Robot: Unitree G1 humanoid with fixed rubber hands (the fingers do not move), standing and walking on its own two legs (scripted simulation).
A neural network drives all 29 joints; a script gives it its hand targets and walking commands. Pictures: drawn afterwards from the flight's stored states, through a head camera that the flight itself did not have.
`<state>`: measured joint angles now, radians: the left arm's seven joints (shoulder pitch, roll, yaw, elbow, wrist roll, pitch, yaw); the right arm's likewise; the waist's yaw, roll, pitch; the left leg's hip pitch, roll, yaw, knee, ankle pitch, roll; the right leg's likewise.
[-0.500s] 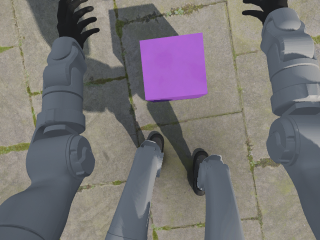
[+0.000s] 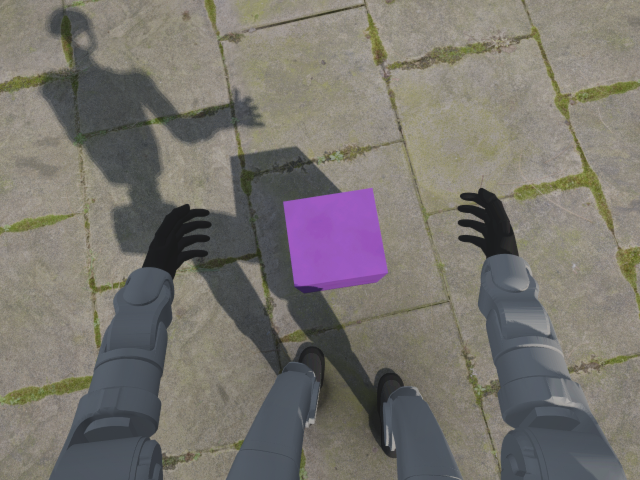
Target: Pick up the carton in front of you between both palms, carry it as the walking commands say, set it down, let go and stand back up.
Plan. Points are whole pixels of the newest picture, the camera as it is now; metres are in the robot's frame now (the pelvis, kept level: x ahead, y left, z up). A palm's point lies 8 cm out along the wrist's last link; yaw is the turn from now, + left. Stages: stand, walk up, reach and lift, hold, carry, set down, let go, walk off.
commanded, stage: let go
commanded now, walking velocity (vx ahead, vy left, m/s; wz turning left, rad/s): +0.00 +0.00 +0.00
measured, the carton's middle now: (334, 246) +0.46 +0.06 -0.59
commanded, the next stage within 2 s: stand in 0.98 s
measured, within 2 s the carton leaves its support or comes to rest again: neither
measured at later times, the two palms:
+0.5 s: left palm (155, 387) +0.19 +0.21 -0.01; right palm (623, 387) +0.25 -0.25 -0.02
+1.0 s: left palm (140, 373) +0.21 +0.22 -0.01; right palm (634, 420) +0.22 -0.25 -0.01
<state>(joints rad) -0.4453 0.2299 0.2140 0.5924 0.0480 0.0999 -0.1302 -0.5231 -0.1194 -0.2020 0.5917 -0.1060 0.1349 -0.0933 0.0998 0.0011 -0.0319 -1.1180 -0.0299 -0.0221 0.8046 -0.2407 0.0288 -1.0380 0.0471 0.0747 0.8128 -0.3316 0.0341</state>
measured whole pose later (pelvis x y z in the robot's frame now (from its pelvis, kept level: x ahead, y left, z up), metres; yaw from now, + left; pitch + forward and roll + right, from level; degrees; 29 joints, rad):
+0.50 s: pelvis +0.05 -0.03 +0.06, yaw +3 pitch +4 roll +1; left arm 0.23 0.21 0.03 0.42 -0.02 0.04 -0.08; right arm 0.15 -0.19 -0.07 0.49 -0.03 0.03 0.02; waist 0.03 0.00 0.04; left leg -0.30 -0.03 -0.06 0.44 -0.21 -0.01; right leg -0.23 0.03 0.05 0.47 -0.31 -0.02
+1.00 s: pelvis +0.05 -0.03 +0.05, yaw +2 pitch -3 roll +1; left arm 0.21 0.24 0.03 0.40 0.02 0.20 -0.01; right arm 0.22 -0.21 -0.02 0.49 0.00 0.08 0.02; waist 0.00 -0.02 0.06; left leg -0.17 -0.04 -0.05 0.48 -0.26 0.00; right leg -0.08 0.02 0.05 0.48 -0.34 -0.01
